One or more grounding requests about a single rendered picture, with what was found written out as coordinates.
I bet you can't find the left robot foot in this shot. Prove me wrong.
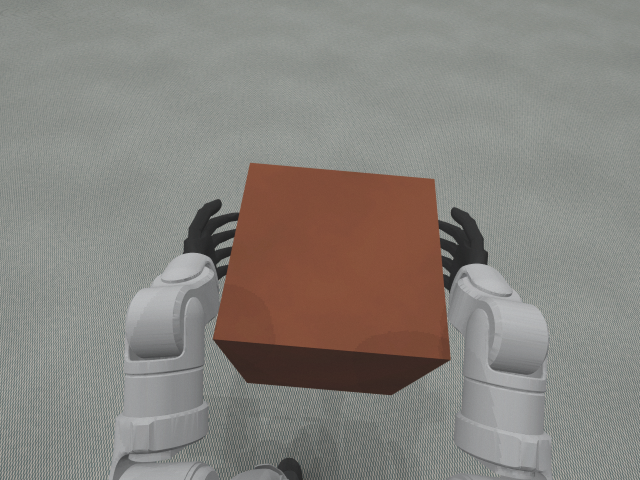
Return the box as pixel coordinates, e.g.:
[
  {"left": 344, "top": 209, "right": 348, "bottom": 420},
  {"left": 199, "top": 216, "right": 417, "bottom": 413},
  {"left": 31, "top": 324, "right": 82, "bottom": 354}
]
[{"left": 278, "top": 458, "right": 303, "bottom": 480}]

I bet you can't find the carton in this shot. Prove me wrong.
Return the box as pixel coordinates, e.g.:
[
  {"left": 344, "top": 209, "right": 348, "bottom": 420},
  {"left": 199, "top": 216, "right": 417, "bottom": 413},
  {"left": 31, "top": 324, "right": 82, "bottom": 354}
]
[{"left": 213, "top": 163, "right": 451, "bottom": 395}]

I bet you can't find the robot left hand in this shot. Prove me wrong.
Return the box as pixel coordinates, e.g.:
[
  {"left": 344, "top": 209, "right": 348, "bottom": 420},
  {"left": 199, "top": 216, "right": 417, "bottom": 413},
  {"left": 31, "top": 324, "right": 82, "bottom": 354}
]
[{"left": 183, "top": 199, "right": 239, "bottom": 280}]

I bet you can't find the robot right forearm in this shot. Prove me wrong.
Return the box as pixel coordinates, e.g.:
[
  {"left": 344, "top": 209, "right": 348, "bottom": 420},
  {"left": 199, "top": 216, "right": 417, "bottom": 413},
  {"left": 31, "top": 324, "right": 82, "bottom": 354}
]
[{"left": 447, "top": 264, "right": 553, "bottom": 480}]

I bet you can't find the robot left forearm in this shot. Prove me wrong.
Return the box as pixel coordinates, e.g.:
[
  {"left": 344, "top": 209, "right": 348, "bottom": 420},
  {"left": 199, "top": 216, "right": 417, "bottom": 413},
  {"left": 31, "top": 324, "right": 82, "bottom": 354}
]
[{"left": 109, "top": 253, "right": 220, "bottom": 480}]

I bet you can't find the robot left shin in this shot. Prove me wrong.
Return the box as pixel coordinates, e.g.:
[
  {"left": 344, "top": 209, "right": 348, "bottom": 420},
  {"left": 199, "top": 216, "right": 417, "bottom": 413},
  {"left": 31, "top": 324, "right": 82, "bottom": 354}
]
[{"left": 254, "top": 464, "right": 287, "bottom": 479}]

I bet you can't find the robot right hand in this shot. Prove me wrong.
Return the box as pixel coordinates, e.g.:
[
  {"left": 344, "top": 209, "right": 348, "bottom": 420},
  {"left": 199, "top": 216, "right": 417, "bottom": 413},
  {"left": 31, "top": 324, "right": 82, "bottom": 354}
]
[{"left": 438, "top": 207, "right": 488, "bottom": 294}]

